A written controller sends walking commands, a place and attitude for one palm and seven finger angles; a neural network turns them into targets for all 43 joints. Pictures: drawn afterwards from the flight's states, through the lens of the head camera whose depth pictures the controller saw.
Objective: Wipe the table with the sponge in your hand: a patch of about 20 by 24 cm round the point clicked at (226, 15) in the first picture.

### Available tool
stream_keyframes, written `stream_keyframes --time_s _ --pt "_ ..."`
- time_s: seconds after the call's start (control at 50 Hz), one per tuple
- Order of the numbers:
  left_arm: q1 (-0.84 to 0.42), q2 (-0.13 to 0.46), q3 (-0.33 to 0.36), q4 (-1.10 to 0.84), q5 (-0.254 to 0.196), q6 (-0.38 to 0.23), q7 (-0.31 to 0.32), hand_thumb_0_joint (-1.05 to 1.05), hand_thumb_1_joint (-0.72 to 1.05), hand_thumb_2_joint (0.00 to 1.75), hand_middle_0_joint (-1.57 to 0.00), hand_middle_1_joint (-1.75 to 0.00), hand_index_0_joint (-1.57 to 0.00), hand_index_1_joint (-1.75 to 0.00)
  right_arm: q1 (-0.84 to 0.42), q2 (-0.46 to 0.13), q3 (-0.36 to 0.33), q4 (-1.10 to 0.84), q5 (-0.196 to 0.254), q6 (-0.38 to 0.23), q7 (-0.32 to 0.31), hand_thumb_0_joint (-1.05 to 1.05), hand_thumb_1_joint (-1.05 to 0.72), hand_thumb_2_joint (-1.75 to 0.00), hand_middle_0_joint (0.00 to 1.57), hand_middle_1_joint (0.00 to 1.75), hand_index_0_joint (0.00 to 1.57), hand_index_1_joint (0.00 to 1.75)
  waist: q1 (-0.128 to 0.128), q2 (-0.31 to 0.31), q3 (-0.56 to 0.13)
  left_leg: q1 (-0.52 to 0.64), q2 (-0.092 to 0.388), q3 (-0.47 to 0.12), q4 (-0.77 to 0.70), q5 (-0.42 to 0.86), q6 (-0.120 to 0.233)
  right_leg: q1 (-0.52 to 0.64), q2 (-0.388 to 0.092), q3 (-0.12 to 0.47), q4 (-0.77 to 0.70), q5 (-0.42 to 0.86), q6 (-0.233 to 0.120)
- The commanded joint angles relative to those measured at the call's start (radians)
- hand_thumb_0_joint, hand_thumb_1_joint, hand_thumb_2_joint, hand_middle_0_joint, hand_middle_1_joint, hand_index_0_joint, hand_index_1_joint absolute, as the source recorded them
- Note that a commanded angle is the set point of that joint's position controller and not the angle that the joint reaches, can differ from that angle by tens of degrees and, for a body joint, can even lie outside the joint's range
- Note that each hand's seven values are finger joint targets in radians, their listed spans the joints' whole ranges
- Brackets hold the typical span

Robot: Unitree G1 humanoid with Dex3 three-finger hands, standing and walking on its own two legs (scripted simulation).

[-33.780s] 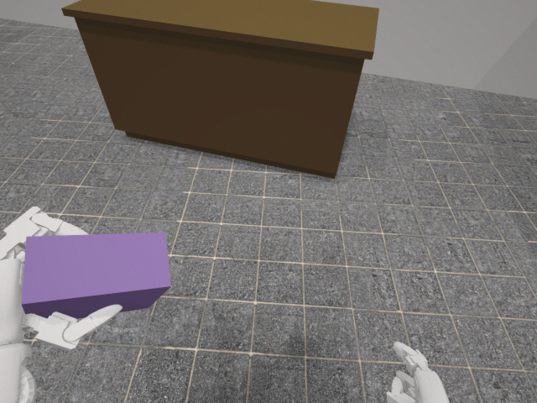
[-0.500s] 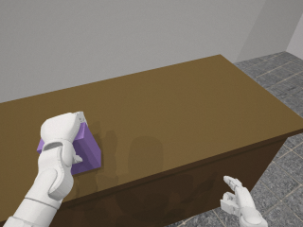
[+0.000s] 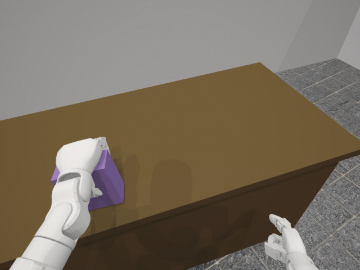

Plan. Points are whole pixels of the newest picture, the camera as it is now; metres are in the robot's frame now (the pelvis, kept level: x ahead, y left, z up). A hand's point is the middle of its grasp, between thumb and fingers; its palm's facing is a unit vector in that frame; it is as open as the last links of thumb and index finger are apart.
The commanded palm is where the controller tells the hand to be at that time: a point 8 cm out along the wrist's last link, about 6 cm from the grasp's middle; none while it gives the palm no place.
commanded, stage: lower the sponge onto the table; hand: left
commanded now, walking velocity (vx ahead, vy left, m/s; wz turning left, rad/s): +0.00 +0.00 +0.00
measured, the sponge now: (95, 187) +0.28 +0.27 +0.03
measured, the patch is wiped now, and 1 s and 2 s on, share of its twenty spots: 0.00 0.05 0.15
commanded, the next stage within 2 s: wipe forward along the first lane in 0.50 s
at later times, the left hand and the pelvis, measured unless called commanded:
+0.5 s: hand (90, 169) +0.29 +0.27 +0.08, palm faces +0.00 -0.10 -1.00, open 10.3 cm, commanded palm +0.26 +0.26 +0.13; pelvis +0.01 +0.01 +0.00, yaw +0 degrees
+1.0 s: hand (93, 160) +0.32 +0.27 +0.08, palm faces -0.04 -0.04 -1.00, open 10.3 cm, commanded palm +0.30 +0.28 +0.11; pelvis +0.00 +0.00 +0.00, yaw +0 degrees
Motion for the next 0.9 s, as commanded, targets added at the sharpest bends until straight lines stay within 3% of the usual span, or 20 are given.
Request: stream_keyframes --time_s 0.0,0.02,0.1,0.12,0.18,0.2,0.26,0.3,0.36,0.4,0.42,0.5,0.56,0.6,0.66,0.7,0.76,0.8,0.82,0.88 --pt "-0.370 0.289 0.216 -0.174 0.050 -0.008 0.091 0.00 0.10 1.30 -1.20 -1.60 -1.20 -1.60 -0.213 -0.093 -0.037 -0.163 0.000 -0.055 -0.005 0.00 -0.90 -0.90 0.20 0.30 0.20 0.30 0.016 -0.058 -0.228 -0.123 -0.005 -0.069 -0.059 0.168 0.010 0.227 -0.010 0.154 -0.051 -0.015 -0.055" --pt "-0.378 0.226 0.163 -0.178 0.047 -0.001 0.095 0.00 0.10 1.30 -1.20 -1.60 -1.20 -1.60 -0.212 -0.084 -0.036 -0.176 0.000 -0.059 -0.004 0.00 -0.90 -0.90 0.20 0.30 0.20 0.30 0.012 -0.055 -0.248 -0.130 -0.005 -0.059 -0.054 0.193 0.011 0.252 -0.017 0.121 -0.039 0.023 -0.051" --pt "-0.314 0.236 0.183 -0.168 0.041 0.031 0.106 0.00 0.10 1.30 -1.20 -1.60 -1.20 -1.60 -0.229 -0.093 -0.039 -0.171 0.002 -0.051 0.005 0.00 -0.90 -0.90 0.20 0.30 0.20 0.30 0.022 -0.036 -0.244 -0.117 -0.004 -0.067 -0.055 0.226 0.004 0.247 -0.012 0.140 -0.037 0.058 -0.057" --pt "-0.312 0.190 0.143 -0.168 0.036 0.042 0.101 0.00 0.10 1.30 -1.20 -1.60 -1.20 -1.60 -0.226 -0.088 -0.040 -0.180 0.004 -0.050 0.008 0.00 -0.90 -0.90 0.20 0.30 0.20 0.30 0.016 -0.047 -0.251 -0.124 -0.003 -0.059 -0.050 0.234 0.006 0.259 -0.017 0.114 -0.030 0.076 -0.052" --pt "-0.259 0.170 0.123 -0.161 0.030 0.060 0.083 0.00 0.10 1.30 -1.20 -1.60 -1.20 -1.60 -0.224 -0.095 -0.044 -0.177 0.003 -0.039 0.014 0.00 -0.90 -0.90 0.20 0.30 0.20 0.30 0.012 -0.081 -0.249 -0.121 -0.002 -0.062 -0.041 0.255 0.006 0.256 -0.020 0.117 -0.026 0.117 -0.049" --pt "-0.257 0.206 0.154 -0.180 0.034 0.064 0.080 0.00 0.10 1.30 -1.20 -1.60 -1.20 -1.60 -0.231 -0.100 -0.042 -0.180 0.003 -0.038 0.015 0.00 -0.90 -0.90 0.20 0.30 0.20 0.30 0.013 -0.080 -0.245 -0.115 -0.002 -0.065 -0.043 0.247 0.010 0.249 -0.014 0.137 -0.027 0.100 -0.054" --pt "-0.261 0.154 0.098 -0.194 0.036 0.057 0.065 0.00 0.10 1.30 -1.20 -1.60 -1.20 -1.60 -0.223 -0.096 -0.042 -0.185 0.002 -0.037 0.016 0.00 -0.90 -0.90 0.20 0.30 0.20 0.30 0.002 -0.100 -0.244 -0.114 -0.002 -0.063 -0.034 0.260 0.013 0.246 -0.019 0.116 -0.022 0.129 -0.047" --pt "-0.280 0.196 0.133 -0.204 0.043 0.048 0.069 0.00 0.10 1.30 -1.20 -1.60 -1.20 -1.60 -0.224 -0.098 -0.041 -0.183 0.001 -0.034 0.015 0.00 -0.90 -0.90 0.20 0.30 0.20 0.30 0.005 -0.092 -0.235 -0.105 0.000 -0.069 -0.036 0.247 0.015 0.229 -0.010 0.139 -0.026 0.104 -0.053" --pt "-0.236 0.136 0.093 -0.166 0.031 0.042 0.069 0.00 0.10 1.30 -1.20 -1.60 -1.20 -1.60 -0.213 -0.093 -0.043 -0.178 0.004 -0.033 0.017 0.00 -0.90 -0.90 0.20 0.30 0.20 0.30 0.003 -0.110 -0.213 -0.116 0.003 -0.068 -0.035 0.252 0.009 0.219 -0.015 0.106 -0.022 0.112 -0.048" --pt "-0.252 0.179 0.127 -0.167 0.037 0.043 0.075 0.00 0.10 1.30 -1.20 -1.60 -1.20 -1.60 -0.218 -0.098 -0.040 -0.176 0.004 -0.029 0.016 0.00 -0.90 -0.90 0.20 0.30 0.20 0.30 0.005 -0.088 -0.203 -0.113 0.001 -0.069 -0.037 0.229 0.011 0.202 -0.008 0.134 -0.029 0.083 -0.053" --pt "-0.270 0.133 0.089 -0.160 0.038 0.044 0.073 0.00 0.10 1.30 -1.20 -1.60 -1.20 -1.60 -0.211 -0.091 -0.041 -0.181 0.006 -0.029 0.016 0.00 -0.90 -0.90 0.20 0.30 0.20 0.30 -0.002 -0.099 -0.215 -0.119 0.001 -0.063 -0.033 0.239 0.012 0.210 -0.012 0.106 -0.022 0.094 -0.049" --pt "-0.222 0.151 0.110 -0.173 0.046 0.038 0.080 0.00 0.10 1.30 -1.20 -1.60 -1.20 -1.60 -0.217 -0.096 -0.043 -0.178 0.003 -0.028 0.024 0.00 -0.90 -0.90 0.20 0.30 0.20 0.30 0.012 -0.066 -0.225 -0.104 0.003 -0.071 -0.031 0.266 0.004 0.206 -0.005 0.128 -0.016 0.116 -0.058" --pt "-0.227 0.088 0.054 -0.150 0.043 0.039 0.077 0.00 0.10 1.30 -1.20 -1.60 -1.20 -1.60 -0.208 -0.093 -0.044 -0.176 0.004 -0.027 0.027 0.00 -0.90 -0.90 0.20 0.30 0.20 0.30 -0.004 -0.110 -0.214 -0.117 0.005 -0.068 -0.024 0.275 0.001 0.199 -0.010 0.102 -0.012 0.140 -0.051" --pt "-0.214 0.142 0.107 -0.145 0.043 0.043 0.086 0.00 0.10 1.30 -1.20 -1.60 -1.20 -1.60 -0.214 -0.099 -0.043 -0.175 0.002 -0.023 0.026 0.00 -0.90 -0.90 0.20 0.30 0.20 0.30 0.007 -0.103 -0.215 -0.117 0.007 -0.072 -0.028 0.255 0.002 0.196 -0.004 0.124 -0.013 0.118 -0.056" --pt "-0.232 0.118 0.085 -0.095 0.037 0.049 0.089 0.00 0.10 1.30 -1.20 -1.60 -1.20 -1.60 -0.207 -0.096 -0.041 -0.168 0.006 -0.019 0.019 0.00 -0.90 -0.90 0.20 0.30 0.20 0.30 -0.003 -0.132 -0.207 -0.139 0.005 -0.064 -0.025 0.251 0.000 0.200 -0.012 0.102 -0.011 0.125 -0.048" --pt "-0.282 0.165 0.120 -0.086 0.049 0.053 0.094 0.00 0.10 1.30 -1.20 -1.60 -1.20 -1.60 -0.207 -0.104 -0.039 -0.162 0.005 -0.016 0.017 0.00 -0.90 -0.90 0.20 0.30 0.20 0.30 -0.003 -0.110 -0.199 -0.138 0.003 -0.065 -0.030 0.218 0.002 0.178 -0.007 0.127 -0.020 0.082 -0.054" --pt "-0.334 0.114 0.061 -0.004 0.058 0.059 0.085 0.00 0.10 1.30 -1.20 -1.60 -1.20 -1.60 -0.192 -0.100 -0.037 -0.154 0.010 -0.016 0.010 0.00 -0.90 -0.90 0.20 0.30 0.20 0.30 -0.019 -0.131 -0.175 -0.154 0.004 -0.060 -0.029 0.195 0.000 0.149 -0.012 0.095 -0.024 0.044 -0.047" --pt "-0.361 0.161 0.098 0.028 0.067 0.059 0.086 0.00 0.10 1.30 -1.20 -1.60 -1.20 -1.60 -0.183 -0.106 -0.037 -0.149 0.010 -0.015 0.007 0.00 -0.90 -0.90 0.20 0.30 0.20 0.30 -0.015 -0.119 -0.180 -0.153 0.002 -0.061 -0.030 0.169 0.005 0.134 -0.007 0.115 -0.029 0.014 -0.052" --pt "-0.401 0.117 0.051 0.033 0.066 0.056 0.080 0.00 0.10 1.30 -1.20 -1.60 -1.20 -1.60 -0.178 -0.101 -0.036 -0.158 0.012 -0.016 0.004 0.00 -0.90 -0.90 0.20 0.30 0.20 0.30 -0.026 -0.116 -0.197 -0.159 0.001 -0.054 -0.026 0.165 0.007 0.140 -0.013 0.091 -0.025 0.013 -0.046" --pt "-0.418 0.151 0.080 0.139 0.061 0.039 0.074 0.00 0.10 1.30 -1.20 -1.60 -1.20 -1.60 -0.155 -0.111 -0.040 -0.140 0.014 -0.015 -0.006 0.00 -0.90 -0.90 0.20 0.30 0.20 0.30 -0.027 -0.159 -0.184 -0.185 0.000 -0.051 -0.022 0.133 0.007 0.127 -0.016 0.093 -0.029 -0.010 -0.041"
